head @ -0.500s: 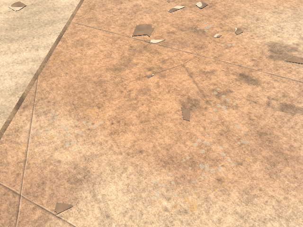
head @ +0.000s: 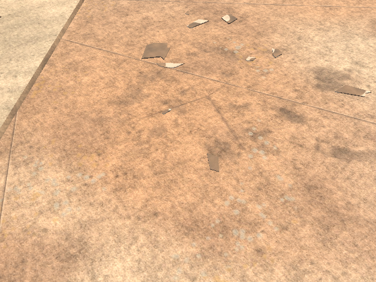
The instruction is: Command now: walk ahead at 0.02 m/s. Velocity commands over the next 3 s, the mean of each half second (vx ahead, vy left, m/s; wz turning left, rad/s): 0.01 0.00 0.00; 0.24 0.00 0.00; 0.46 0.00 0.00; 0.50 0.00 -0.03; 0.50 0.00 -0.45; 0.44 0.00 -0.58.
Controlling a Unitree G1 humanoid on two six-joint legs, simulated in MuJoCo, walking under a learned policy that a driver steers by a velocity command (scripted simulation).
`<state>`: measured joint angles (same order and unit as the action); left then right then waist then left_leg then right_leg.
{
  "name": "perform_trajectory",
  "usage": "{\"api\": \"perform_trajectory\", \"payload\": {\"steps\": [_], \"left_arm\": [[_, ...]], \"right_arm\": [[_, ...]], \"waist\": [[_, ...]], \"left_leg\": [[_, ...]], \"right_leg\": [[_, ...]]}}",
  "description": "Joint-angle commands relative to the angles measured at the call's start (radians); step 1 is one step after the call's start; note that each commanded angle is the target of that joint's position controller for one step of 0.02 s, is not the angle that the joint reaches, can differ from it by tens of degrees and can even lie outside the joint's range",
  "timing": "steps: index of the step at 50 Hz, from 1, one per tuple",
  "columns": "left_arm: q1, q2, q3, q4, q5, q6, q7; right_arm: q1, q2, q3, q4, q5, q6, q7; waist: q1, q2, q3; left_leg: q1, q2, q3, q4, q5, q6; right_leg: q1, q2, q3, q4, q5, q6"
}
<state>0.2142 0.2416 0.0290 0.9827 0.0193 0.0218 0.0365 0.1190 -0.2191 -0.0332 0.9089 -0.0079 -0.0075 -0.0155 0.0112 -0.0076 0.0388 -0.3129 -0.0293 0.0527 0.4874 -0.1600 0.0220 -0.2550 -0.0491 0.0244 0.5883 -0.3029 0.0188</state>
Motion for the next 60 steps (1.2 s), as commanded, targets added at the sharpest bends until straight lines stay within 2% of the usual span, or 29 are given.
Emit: {"api": "perform_trajectory", "payload": {"steps": [1,3,6,10,16,28,29,30,31,32,33,34,36,38,39,41,42,43,44,45,46,47,48,49,50,52,54,57,60], "left_arm": [[0.007,0.117,0.018,-0.024,-0.001,-0.019,0.002],[-0.007,0.104,0.014,-0.016,-0.001,-0.044,-0.002],[0.045,0.103,0.014,0.006,-0.012,-0.062,-0.007],[0.064,0.096,0.012,0.02,-0.015,-0.053,-0.008],[0.063,0.091,0.012,0.031,-0.017,-0.044,-0.012],[0.074,0.077,0.009,0.054,-0.015,-0.037,-0.011],[0.096,0.071,0.008,0.066,-0.015,-0.035,-0.01],[0.106,0.087,0.015,0.071,-0.022,-0.032,-0.008],[0.105,0.118,0.025,0.065,-0.028,-0.03,-0.005],[0.117,0.148,0.036,0.057,-0.034,-0.033,-0.002],[0.127,0.183,0.048,0.053,-0.039,-0.042,0.0],[0.14,0.191,0.055,0.053,-0.038,-0.055,0.002],[0.16,0.156,0.052,0.052,-0.031,-0.083,0.0],[0.141,0.143,0.053,0.039,-0.044,-0.092,-0.005],[0.129,0.151,0.055,0.033,-0.046,-0.09,-0.009],[0.091,0.167,0.059,0.023,-0.05,-0.081,-0.017],[0.094,0.165,0.057,0.019,-0.045,-0.081,-0.019],[0.072,0.144,0.048,0.011,-0.043,-0.087,-0.02],[0.044,0.066,0.025,-0.03,-0.03,-0.095,-0.022],[0.043,0.033,0.021,-0.063,-0.046,-0.112,-0.016],[0.031,0.08,0.032,-0.068,-0.077,-0.125,-0.02],[0.014,0.103,0.036,-0.071,-0.081,-0.134,-0.027],[0.019,0.105,0.043,-0.062,-0.071,-0.137,-0.025],[0.019,0.112,0.051,-0.059,-0.057,-0.135,-0.023],[0.028,0.109,0.056,-0.055,-0.051,-0.127,-0.026],[0.009,0.083,0.056,-0.059,-0.045,-0.114,-0.033],[-0.065,0.067,0.053,-0.092,-0.04,-0.106,-0.033],[-0.192,0.043,0.04,-0.14,-0.041,-0.108,-0.04],[-0.294,0.037,0.03,-0.172,-0.046,-0.112,-0.055]], "right_arm": [[-0.035,-0.096,-0.017,-0.039,-0.008,-0.007,-0.013],[-0.007,-0.107,-0.022,-0.012,-0.002,-0.011,-0.019],[0.014,-0.111,-0.023,0.024,0.004,-0.016,-0.015],[0.016,-0.108,-0.023,0.058,0.011,-0.012,-0.014],[0.027,-0.117,-0.023,0.106,0.013,0.004,-0.022],[0.014,-0.124,-0.025,0.164,0.013,0.018,-0.032],[0.029,-0.112,-0.022,0.177,0.012,0.019,-0.032],[0.027,-0.109,-0.023,0.182,0.015,0.02,-0.031],[0.013,-0.109,-0.025,0.179,0.019,0.019,-0.03],[-0.026,-0.112,-0.026,0.162,0.019,0.011,-0.027],[-0.068,-0.108,-0.024,0.137,0.023,-0.003,-0.021],[-0.101,-0.101,-0.022,0.117,0.029,-0.021,-0.013],[-0.117,-0.108,-0.027,0.1,0.044,-0.05,0.004],[-0.112,-0.107,-0.029,0.097,0.048,-0.074,0.021],[-0.102,-0.098,-0.029,0.103,0.046,-0.08,0.027],[0.034,-0.085,-0.035,0.161,0.044,-0.081,0.034],[0.138,-0.106,-0.051,0.203,0.041,-0.074,0.031],[0.252,-0.142,-0.069,0.23,0.042,-0.07,0.025],[0.376,-0.245,-0.092,0.239,0.034,-0.072,0.015],[0.422,-0.257,-0.079,0.251,0.018,-0.09,0.031],[0.308,-0.209,-0.058,0.225,0.017,-0.108,0.035],[0.22,-0.154,-0.041,0.193,0.022,-0.117,0.039],[0.158,-0.133,-0.03,0.17,0.018,-0.119,0.045],[0.137,-0.118,-0.022,0.16,0.014,-0.12,0.047],[0.15,-0.099,-0.015,0.163,0.009,-0.114,0.045],[0.213,-0.108,-0.012,0.178,0.007,-0.109,0.033],[0.248,-0.134,-0.014,0.181,0.005,-0.104,0.018],[0.262,-0.143,-0.013,0.168,0.003,-0.094,0.004],[0.315,-0.149,-0.017,0.172,0.011,-0.09,-0.001]], "waist": [[-0.024,-0.102,0.046],[-0.032,-0.098,0.032],[-0.012,-0.034,-0.023],[-0.001,-0.01,-0.057],[-0.004,0.004,-0.059],[-0.012,-0.004,-0.029],[-0.011,-0.011,-0.049],[-0.007,-0.032,-0.031],[0.001,-0.071,0.006],[0.019,-0.112,0.062],[0.035,-0.154,0.116],[0.043,-0.166,0.159],[0.042,-0.137,0.183],[0.03,-0.097,0.15],[0.021,-0.094,0.124],[-0.05,-0.093,0.062],[-0.089,-0.081,0.019],[-0.15,-0.031,-0.024],[-0.182,0.234,-0.077],[-0.164,0.328,-0.142],[-0.11,0.197,-0.047],[-0.082,0.139,0.017],[-0.053,0.093,0.044],[-0.037,0.083,0.057],[-0.027,0.094,0.048],[-0.031,0.087,0.045],[-0.039,0.063,0.057],[-0.062,0.062,0.076],[-0.09,0.066,0.099]], "left_leg": [[0.115,0.053,-0.063,-0.091,-0.164,-0.023],[0.15,0.059,-0.066,-0.055,-0.046,-0.003],[0.139,0.069,-0.072,-0.044,0.103,0.01],[0.156,0.071,-0.07,-0.03,0.189,0.005],[0.18,0.075,-0.072,-0.022,0.235,0.0],[0.187,0.078,-0.073,-0.039,0.195,-0.009],[0.193,0.062,-0.054,-0.033,0.1,-0.01],[0.161,0.031,-0.02,0.003,-0.055,-0.011],[0.091,-0.001,0.017,0.064,-0.216,-0.012],[-0.018,-0.012,0.035,0.141,-0.29,-0.01],[-0.111,0.01,0.022,0.23,-0.292,0.004],[-0.196,0.052,-0.017,0.313,-0.293,0.019],[-0.369,0.116,-0.076,0.41,-0.361,0.042],[-0.34,0.134,-0.065,0.288,-0.327,0.052],[-0.245,0.114,-0.03,0.216,-0.284,0.047],[0.084,0.033,0.065,0.077,-0.082,0.026],[0.244,-0.014,0.088,0.069,-0.053,0.019],[0.378,0.019,0.022,0.031,-0.072,0.041],[0.497,0.269,-0.376,-0.148,-0.214,0.145],[0.539,0.419,-0.79,-0.324,-0.336,0.27],[0.468,0.432,-0.743,-0.321,-0.432,0.263],[0.393,0.389,-0.606,-0.322,-0.412,0.221],[0.333,0.345,-0.491,-0.333,-0.314,0.188],[0.285,0.307,-0.393,-0.344,-0.194,0.163],[0.259,0.269,-0.313,-0.352,-0.106,0.144],[0.263,0.242,-0.231,-0.362,0.068,0.15],[0.277,0.245,-0.195,-0.373,0.189,0.166],[0.259,0.224,-0.135,-0.394,0.221,0.16],[0.274,0.226,-0.101,-0.413,0.206,0.157]], "right_leg": [[-0.174,-0.037,0.067,-0.271,-0.28,-0.067],[-0.147,-0.031,0.058,-0.272,-0.151,-0.039],[-0.026,-0.018,0.036,-0.214,0.076,-0.035],[0.036,-0.01,0.02,-0.188,0.227,-0.046],[0.06,-0.007,0.012,-0.186,0.334,-0.051],[0.055,0.002,0.003,-0.215,0.293,-0.051],[0.065,0.008,-0.001,-0.231,0.181,-0.056],[0.055,0.005,0.017,-0.253,0.009,-0.077],[0.041,-0.026,0.073,-0.292,-0.209,-0.115],[0.037,-0.099,0.178,-0.356,-0.404,-0.162],[0.034,-0.197,0.305,-0.421,-0.505,-0.217],[0.043,-0.268,0.393,-0.459,-0.497,-0.258],[0.169,-0.315,0.421,-0.452,-0.335,-0.279],[0.221,-0.269,0.313,-0.418,-0.186,-0.236],[0.187,-0.232,0.249,-0.402,-0.13,-0.217],[0.009,-0.158,0.129,-0.33,-0.069,-0.184],[-0.067,-0.123,0.096,-0.257,0.018,-0.169],[-0.135,-0.077,0.031,-0.083,0.136,-0.131],[-0.305,0.032,-0.09,0.311,0.027,-0.046],[-0.442,0.119,0.018,0.567,-0.277,-0.034],[-0.54,0.041,0.091,0.693,-0.229,-0.063],[-0.561,-0.01,0.081,0.696,-0.118,-0.093],[-0.538,-0.051,0.06,0.657,-0.019,-0.102],[-0.496,-0.08,0.052,0.593,0.046,-0.101],[-0.445,-0.092,0.039,0.552,0.087,-0.095],[-0.438,-0.093,0.004,0.491,0.136,-0.069],[-0.485,-0.091,-0.01,0.4,0.188,-0.04],[-0.47,-0.07,-0.033,0.19,0.301,-0.022],[-0.426,-0.038,-0.064,0.049,0.373,-0.029]]}}
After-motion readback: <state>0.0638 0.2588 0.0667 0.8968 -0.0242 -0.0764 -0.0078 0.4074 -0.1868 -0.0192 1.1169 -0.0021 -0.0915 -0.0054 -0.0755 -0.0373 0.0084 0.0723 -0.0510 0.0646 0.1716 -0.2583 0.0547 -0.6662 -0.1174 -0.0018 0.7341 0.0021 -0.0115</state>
